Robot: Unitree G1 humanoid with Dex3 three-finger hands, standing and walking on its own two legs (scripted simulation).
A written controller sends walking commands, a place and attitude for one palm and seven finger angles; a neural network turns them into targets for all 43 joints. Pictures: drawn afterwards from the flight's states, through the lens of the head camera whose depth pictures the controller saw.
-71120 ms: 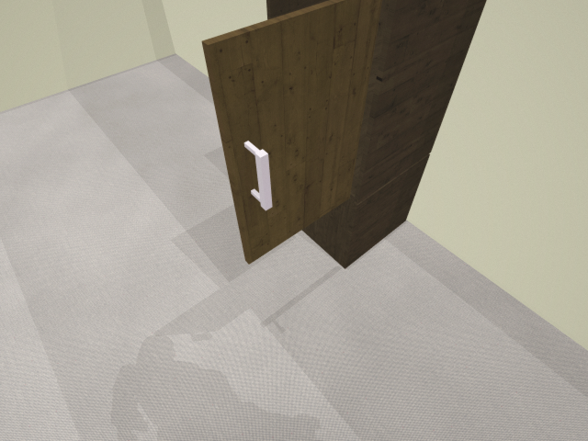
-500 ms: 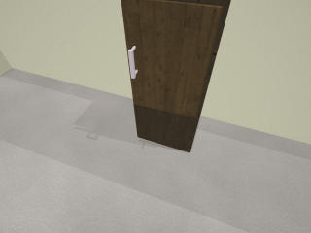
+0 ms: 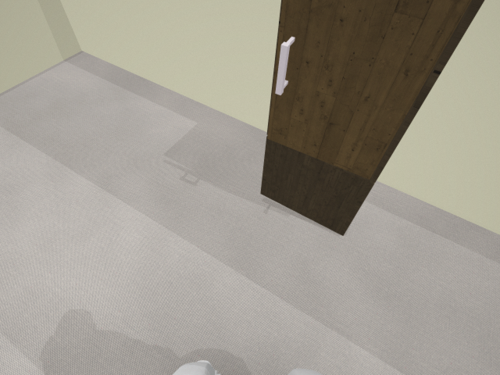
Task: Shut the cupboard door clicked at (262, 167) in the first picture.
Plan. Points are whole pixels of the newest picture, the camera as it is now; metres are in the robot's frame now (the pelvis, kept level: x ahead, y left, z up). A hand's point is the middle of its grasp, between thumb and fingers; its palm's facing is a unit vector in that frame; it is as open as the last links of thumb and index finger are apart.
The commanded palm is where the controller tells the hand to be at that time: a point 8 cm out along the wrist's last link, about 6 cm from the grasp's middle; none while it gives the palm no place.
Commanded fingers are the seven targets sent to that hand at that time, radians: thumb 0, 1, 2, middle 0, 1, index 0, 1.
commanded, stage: walk to a spot facing it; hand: left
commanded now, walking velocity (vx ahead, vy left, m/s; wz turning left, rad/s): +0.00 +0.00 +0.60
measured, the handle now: (285, 66) +0.87 -0.08 +0.00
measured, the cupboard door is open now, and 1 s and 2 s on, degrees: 3 3 3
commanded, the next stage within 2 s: turn to face it in 1.16 s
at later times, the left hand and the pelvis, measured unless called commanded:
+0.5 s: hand out of the picture +0.00 +0.17 -0.14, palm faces +0.34 -0.90 -0.28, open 7.4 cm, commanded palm none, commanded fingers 0.00 0.90 0.90 -0.20 -0.30 -0.20 -0.30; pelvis +0.00 -0.05 +0.02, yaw +22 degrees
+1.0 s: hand out of the picture -0.05 +0.16 -0.13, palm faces +0.66 -0.69 -0.29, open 7.4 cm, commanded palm none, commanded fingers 0.00 0.90 0.90 -0.20 -0.30 -0.20 -0.30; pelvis +0.06 -0.03 +0.02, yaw +42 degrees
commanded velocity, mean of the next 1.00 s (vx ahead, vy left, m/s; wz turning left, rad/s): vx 0.09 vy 0.00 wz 0.60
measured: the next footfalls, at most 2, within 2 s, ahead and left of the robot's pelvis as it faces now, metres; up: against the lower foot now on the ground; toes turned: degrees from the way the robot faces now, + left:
right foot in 0.28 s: +0.06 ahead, -0.16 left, +0.00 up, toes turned +11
left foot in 0.60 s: -0.04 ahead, +0.10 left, +0.00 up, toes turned +30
